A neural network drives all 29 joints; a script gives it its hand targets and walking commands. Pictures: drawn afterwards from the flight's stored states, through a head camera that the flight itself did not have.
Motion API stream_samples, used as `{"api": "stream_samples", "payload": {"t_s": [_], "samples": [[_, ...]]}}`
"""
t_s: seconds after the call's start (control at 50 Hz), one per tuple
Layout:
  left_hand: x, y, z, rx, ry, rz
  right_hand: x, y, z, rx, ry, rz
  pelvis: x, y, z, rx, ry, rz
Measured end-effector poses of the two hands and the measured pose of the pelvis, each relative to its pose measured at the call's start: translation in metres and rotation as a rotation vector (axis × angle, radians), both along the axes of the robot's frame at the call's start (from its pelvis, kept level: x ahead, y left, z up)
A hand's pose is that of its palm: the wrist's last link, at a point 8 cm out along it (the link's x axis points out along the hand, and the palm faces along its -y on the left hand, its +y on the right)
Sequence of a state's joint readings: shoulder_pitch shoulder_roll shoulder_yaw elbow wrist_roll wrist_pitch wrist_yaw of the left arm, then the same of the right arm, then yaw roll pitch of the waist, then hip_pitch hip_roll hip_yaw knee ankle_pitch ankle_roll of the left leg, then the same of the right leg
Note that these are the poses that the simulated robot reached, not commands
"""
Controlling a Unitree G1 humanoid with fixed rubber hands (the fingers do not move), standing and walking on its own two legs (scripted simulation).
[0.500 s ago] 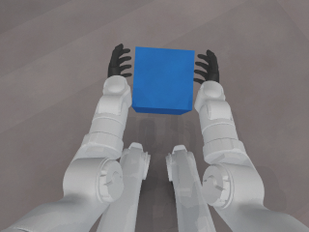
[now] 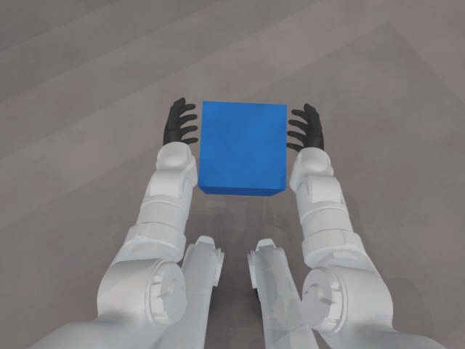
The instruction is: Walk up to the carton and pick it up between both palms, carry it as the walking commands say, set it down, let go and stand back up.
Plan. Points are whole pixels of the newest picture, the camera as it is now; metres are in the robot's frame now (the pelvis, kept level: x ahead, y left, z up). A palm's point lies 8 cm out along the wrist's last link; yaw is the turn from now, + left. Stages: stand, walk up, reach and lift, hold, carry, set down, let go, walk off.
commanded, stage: reach and lift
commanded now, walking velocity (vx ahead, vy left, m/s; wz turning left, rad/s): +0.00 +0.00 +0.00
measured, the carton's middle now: (241, 155) +0.46 +0.00 -0.15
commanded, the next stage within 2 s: none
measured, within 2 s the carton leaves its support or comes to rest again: neither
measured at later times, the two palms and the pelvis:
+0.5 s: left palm (163, 135) +0.42 +0.12 +0.02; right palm (322, 141) +0.43 -0.11 +0.02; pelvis +0.02 +0.00 +0.07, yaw +0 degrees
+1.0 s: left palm (148, 125) +0.41 +0.12 +0.09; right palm (342, 130) +0.41 -0.11 +0.09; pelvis +0.04 +0.01 +0.13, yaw +0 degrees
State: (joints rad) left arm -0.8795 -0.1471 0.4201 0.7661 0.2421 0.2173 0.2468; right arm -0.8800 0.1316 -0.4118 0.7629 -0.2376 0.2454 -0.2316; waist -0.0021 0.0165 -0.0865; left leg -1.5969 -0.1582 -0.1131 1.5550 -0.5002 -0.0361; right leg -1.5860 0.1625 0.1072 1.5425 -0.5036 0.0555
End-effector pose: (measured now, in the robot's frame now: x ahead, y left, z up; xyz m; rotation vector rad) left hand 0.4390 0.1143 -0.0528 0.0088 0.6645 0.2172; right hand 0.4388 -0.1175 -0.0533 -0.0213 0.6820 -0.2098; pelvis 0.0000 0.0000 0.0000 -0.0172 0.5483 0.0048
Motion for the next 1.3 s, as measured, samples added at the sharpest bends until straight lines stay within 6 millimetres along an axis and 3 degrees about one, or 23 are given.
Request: {"api": "stream_samples", "payload": {"t_s": [0.82, 1.3], "samples": [[-0.025, 0.005, 0.117, -0.015, -0.019, 0.018, -0.022, 0.005, 0.119, 0.023, -0.029, -0.01, 0.035, 0.006, 0.108, -0.001, -0.164, 0.004], [-0.041, 0.007, 0.185, -0.003, -0.014, 0.003, -0.04, 0.005, 0.186, 0.019, -0.03, 0.01, 0.044, 0.002, 0.164, 0.01, -0.311, -0.009]]}}
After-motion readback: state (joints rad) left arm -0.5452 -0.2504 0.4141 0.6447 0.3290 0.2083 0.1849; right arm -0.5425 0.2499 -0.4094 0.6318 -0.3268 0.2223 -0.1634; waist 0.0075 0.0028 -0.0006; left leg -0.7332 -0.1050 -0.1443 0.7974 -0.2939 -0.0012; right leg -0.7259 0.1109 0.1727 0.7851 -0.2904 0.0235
